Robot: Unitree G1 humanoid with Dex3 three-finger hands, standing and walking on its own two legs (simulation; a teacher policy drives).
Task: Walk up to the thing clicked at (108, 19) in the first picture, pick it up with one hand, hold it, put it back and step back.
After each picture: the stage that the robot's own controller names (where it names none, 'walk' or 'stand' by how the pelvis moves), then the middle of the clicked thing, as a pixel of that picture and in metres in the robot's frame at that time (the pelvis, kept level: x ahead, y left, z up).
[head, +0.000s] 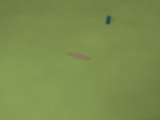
stand; (108, 20) +2.09 -0.40 -0.72
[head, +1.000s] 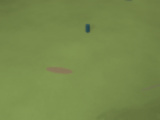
walk; (87, 28) +1.99 +0.05 -0.70
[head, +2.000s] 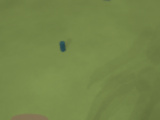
walk; (62, 46) +1.38 +0.28 -0.72
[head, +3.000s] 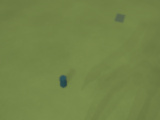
walk; (63, 81) +0.88 +0.20 -0.71
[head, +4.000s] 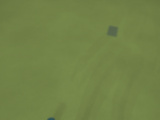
walk; out of the picture +0.48 +0.19 -0.70
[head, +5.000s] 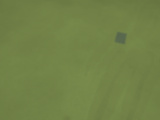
stand; out of the picture +0.39 +0.21 -0.72
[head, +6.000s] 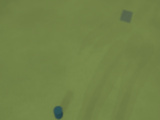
walk; (58, 112) +0.47 +0.14 -0.69
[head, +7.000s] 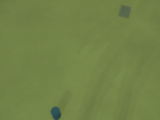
stand; (56, 113) +0.44 +0.19 -0.68
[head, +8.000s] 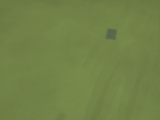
stand; out of the picture +0.43 +0.26 -0.72
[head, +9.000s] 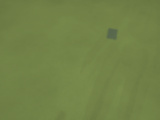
stand; out of the picture +0.42 +0.24 -0.73
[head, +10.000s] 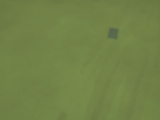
stand; out of the picture +0.41 +0.24 -0.73
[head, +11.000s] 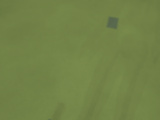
go down; out of the picture +0.42 +0.23 -0.72
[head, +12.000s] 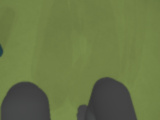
go down; out of the picture +0.48 +0.29 -0.28
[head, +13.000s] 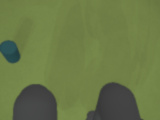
approach; (10, 52) +0.49 +0.28 -0.29
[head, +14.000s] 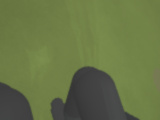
close in; out of the picture +0.46 +0.33 -0.22
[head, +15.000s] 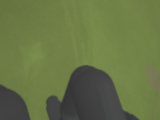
close; out of the picture +0.46 +0.33 -0.23
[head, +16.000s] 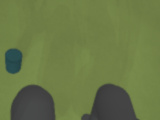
lift; (13, 61) +0.46 +0.26 -0.28
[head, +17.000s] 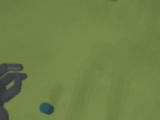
lift; (47, 108) +0.42 +0.20 -0.57
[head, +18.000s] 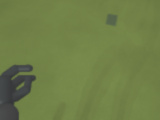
hold; out of the picture +0.41 +0.20 -0.67
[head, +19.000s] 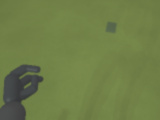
hold; out of the picture +0.41 +0.19 -0.68
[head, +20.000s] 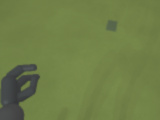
crouch; out of the picture +0.41 +0.19 -0.67
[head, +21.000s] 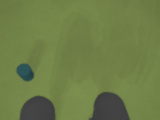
crouch; (25, 72) +0.46 +0.23 -0.38
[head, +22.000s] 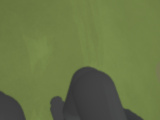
lower; out of the picture +0.44 +0.31 -0.23
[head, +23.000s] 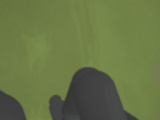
lower; out of the picture +0.44 +0.31 -0.23
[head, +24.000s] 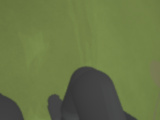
lower; out of the picture +0.45 +0.31 -0.23
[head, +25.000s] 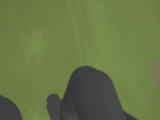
lower; out of the picture +0.45 +0.31 -0.23
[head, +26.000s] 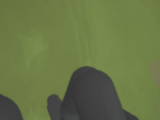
loosen; out of the picture +0.45 +0.31 -0.23
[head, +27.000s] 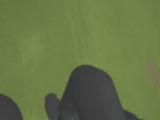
withdraw; out of the picture +0.43 +0.30 -0.24
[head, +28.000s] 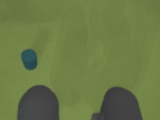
walk; (29, 60) +0.47 +0.23 -0.31
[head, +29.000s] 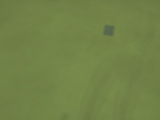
stand; out of the picture +0.40 +0.18 -0.66
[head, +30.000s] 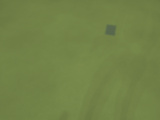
stand; out of the picture +0.41 +0.20 -0.67
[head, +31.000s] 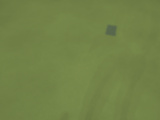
stand; out of the picture +0.40 +0.19 -0.67
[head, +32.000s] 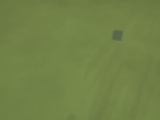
stand; out of the picture +0.42 +0.19 -0.72
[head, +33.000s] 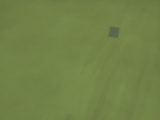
stand; out of the picture +0.39 +0.20 -0.73
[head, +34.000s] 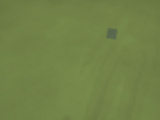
walk; out of the picture +0.39 +0.20 -0.73
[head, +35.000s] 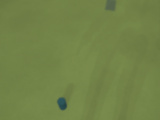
walk; (62, 103) +0.54 +0.20 -0.71
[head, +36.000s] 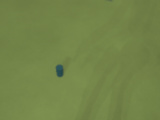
walk; (59, 71) +0.85 +0.18 -0.70
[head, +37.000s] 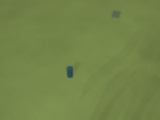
stand; (69, 72) +1.05 +0.15 -0.71
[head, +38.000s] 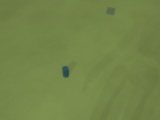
stand; (65, 71) +1.04 +0.19 -0.73
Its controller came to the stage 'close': yes
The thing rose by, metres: 0.01
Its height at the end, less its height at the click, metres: +0.00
